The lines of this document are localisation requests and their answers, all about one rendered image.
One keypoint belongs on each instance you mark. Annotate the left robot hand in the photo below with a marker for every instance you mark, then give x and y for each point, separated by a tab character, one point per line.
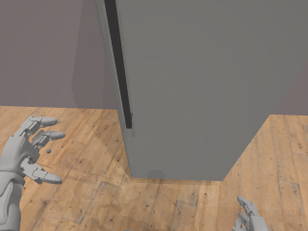
18	148

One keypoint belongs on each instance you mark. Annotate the handle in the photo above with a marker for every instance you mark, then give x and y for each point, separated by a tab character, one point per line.
111	12

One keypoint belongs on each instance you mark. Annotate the fridge door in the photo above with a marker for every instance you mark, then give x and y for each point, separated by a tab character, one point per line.
202	78

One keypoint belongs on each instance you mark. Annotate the right robot hand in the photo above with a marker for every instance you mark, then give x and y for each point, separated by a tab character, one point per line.
252	220

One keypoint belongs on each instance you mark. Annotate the left robot forearm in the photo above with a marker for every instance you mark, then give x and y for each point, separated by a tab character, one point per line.
11	185

